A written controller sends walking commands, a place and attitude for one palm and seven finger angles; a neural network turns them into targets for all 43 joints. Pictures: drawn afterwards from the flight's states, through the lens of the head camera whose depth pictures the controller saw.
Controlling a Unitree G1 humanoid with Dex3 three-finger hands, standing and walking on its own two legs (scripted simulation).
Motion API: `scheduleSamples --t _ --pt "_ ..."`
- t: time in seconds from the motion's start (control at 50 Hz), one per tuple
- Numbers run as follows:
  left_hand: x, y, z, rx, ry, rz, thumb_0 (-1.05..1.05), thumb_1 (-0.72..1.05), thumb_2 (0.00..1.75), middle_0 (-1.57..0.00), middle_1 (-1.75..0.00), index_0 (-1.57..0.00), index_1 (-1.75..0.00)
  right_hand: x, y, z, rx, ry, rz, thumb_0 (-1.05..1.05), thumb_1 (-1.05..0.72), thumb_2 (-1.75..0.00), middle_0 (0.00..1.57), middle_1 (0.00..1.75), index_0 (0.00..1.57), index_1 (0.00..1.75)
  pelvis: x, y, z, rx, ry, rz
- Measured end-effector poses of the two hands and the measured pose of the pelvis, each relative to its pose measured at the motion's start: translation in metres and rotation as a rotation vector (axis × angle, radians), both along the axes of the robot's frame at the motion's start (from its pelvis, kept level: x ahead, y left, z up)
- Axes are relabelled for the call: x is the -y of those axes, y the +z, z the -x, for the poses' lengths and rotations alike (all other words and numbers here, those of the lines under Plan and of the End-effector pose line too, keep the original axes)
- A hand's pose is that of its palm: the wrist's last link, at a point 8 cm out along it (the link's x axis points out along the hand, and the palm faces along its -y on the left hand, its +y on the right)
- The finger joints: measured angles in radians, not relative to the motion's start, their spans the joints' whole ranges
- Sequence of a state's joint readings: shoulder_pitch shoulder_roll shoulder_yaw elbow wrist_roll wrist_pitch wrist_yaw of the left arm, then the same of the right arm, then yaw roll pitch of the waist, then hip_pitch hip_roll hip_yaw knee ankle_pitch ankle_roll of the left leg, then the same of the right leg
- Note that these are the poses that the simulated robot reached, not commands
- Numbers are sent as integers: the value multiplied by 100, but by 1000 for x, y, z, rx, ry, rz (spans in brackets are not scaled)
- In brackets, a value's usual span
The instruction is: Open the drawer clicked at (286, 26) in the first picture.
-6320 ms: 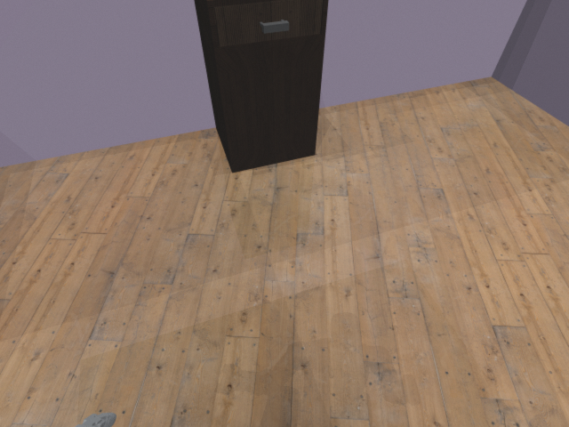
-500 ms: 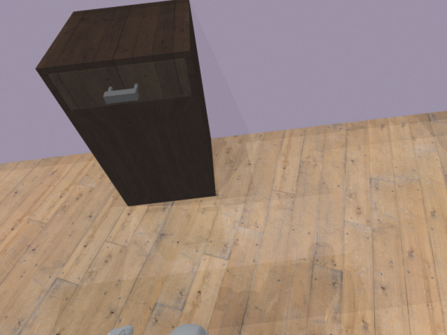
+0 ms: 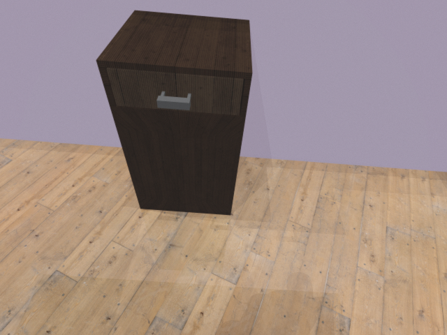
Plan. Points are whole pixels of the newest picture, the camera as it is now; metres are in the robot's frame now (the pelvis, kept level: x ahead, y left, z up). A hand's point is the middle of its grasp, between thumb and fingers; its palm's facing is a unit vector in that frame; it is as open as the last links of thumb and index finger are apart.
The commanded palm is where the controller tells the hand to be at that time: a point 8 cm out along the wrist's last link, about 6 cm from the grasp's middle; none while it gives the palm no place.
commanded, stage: take the last steps up to it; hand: left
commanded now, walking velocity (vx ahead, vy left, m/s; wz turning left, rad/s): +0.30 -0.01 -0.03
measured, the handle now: (175, 98) +0.80 +0.23 -0.04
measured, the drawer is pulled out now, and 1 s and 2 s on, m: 0.00 0.00 0.00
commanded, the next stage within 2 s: come to a stop and stand still in 0.60 s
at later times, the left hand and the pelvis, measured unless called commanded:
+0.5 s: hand (180, 272) +0.28 +0.12 -0.17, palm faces +0.00 -0.98 -0.20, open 7.4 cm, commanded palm none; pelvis +0.17 -0.05 -0.02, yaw +0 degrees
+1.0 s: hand (164, 292) +0.24 +0.15 -0.19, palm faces +0.05 -0.99 -0.16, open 7.4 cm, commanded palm none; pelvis +0.27 -0.01 +0.00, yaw -2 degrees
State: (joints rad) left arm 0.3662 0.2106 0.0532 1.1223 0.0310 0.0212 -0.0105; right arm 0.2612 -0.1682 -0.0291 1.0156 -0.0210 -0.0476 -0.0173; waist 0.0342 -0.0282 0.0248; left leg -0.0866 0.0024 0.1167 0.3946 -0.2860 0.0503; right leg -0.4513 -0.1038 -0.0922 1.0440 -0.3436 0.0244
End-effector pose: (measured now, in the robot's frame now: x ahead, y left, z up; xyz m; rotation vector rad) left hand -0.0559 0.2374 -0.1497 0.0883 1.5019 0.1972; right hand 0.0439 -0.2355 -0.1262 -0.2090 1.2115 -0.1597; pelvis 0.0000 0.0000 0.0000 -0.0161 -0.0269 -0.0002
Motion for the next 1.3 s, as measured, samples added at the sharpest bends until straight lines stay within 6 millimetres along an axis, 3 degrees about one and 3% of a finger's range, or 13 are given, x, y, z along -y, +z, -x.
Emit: scheduleSamples --t 0.12,0.24,0.34,0.4,0.44,0.52,0.64,0.74,0.84,0.94,1.02,1.16,1.3 --pt "-1 2 -99 157 -45 2 0 91 90 -20 -30 -19 -30 -11 -7 40 -177 -69 -22 0 -93 -90 20 30 20 30 -5 1 -33 2 0 -14" --pt "16 4 -209 273 -138 0 0 91 90 -20 -30 -19 -30 -22 -16 67 -329 -163 -76 0 -92 -90 20 29 20 30 5 -7 -75 2 -16 -27" --pt "43 4 -303 375 -220 -12 0 91 90 -20 -30 -19 -30 -22 -28 66 -443 -223 -129 0 -91 -90 20 30 20 30 25 -21 -121 0 -26 -26" --pt "56 3 -336 448 -213 -27 0 91 90 -20 -30 -19 -30 -12 -37 45 -474 -228 -150 1 -91 -90 20 30 20 30 39 -28 -144 9 -18 -24" --pt "61 7 -340 447 -189 -29 0 91 90 -20 -30 -20 -30 -1 -39 15 -440 -210 -146 1 -91 -90 20 30 20 30 44 -25 -156 15 -9 -17" --pt "66 11 -327 370 -136 -38 -1 91 90 -20 -30 -20 -30 21 -36 -68 -291 -153 -120 1 -91 -90 20 29 20 30 49 -12 -178 6 -1 -11" --pt "49 14 -308 260 -80 -66 -2 94 90 -21 -30 -20 -30 37 -24 -183 -87 -70 -78 1 -92 -90 19 29 19 30 48 -3 -211 -9 3 -5" --pt "43 4 -287 155 -20 -27 -1 93 90 -20 -30 -20 -30 37 -13 -252 -12 -4 -37 1 -94 -90 19 29 19 30 35 -3 -240 -11 5 7" --pt "39 -13 -276 39 24 18 0 91 90 -20 -30 -20 -30 15 -10 -300 25 46 -4 1 -93 -90 19 29 19 30 18 -10 -268 -4 4 12" --pt "40 -12 -282 -25 7 40 0 91 90 -20 -30 -19 -30 -11 -9 -319 16 42 -32 0 -91 -90 19 29 20 30 12 -6 -278 -14 -19 -19" --pt "35 -5 -298 -19 -32 15 0 91 90 -20 -30 -20 -30 -10 -12 -320 27 -8 -47 -1 -92 -90 20 30 20 30 14 -4 -273 -30 -38 -17" --pt "32 7 -342 114 -84 -80 0 91 90 -20 -30 -20 -30 32 -22 -288 -9 -52 -48 -1 -92 -90 20 30 20 30 39 -7 -257 -33 -48 -24" --pt "63 18 -358 225 -136 -133 0 91 90 -20 -30 -19 -30 79 -42 -242 -84 -98 -77 0 -91 -90 20 29 20 30 74 -13 -247 -19 -42 -42"
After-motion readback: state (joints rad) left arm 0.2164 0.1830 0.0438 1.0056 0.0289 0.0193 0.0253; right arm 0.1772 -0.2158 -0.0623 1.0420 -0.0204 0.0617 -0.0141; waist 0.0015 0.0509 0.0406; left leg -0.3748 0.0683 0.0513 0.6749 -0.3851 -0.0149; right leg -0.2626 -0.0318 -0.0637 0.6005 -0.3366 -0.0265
